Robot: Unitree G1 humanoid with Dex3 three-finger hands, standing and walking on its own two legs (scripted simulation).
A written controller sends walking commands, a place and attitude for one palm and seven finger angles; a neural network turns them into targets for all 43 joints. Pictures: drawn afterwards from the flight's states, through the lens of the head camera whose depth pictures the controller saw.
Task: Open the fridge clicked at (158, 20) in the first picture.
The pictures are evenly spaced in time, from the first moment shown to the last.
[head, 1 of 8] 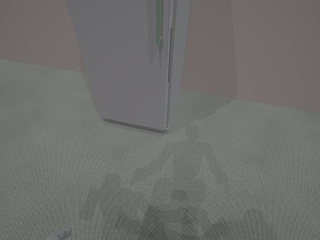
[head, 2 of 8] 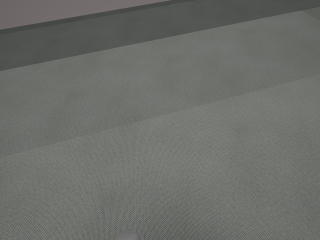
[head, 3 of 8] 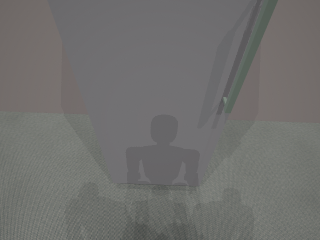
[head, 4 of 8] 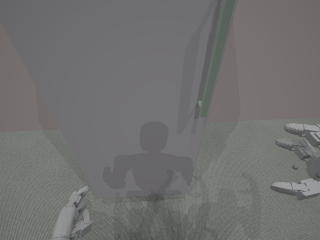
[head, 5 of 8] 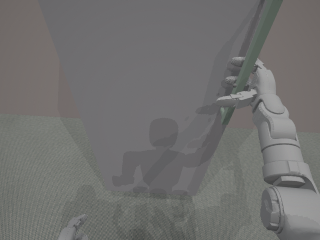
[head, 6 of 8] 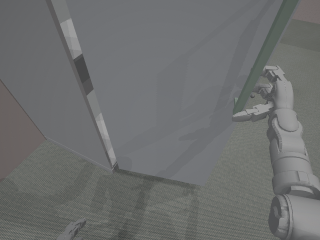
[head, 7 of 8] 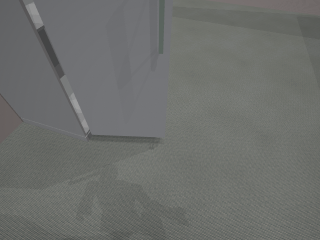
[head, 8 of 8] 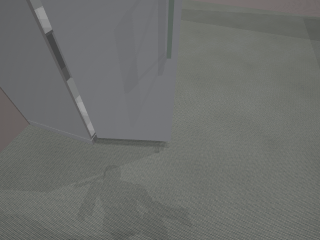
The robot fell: no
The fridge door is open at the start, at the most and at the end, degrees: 0 85 74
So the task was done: yes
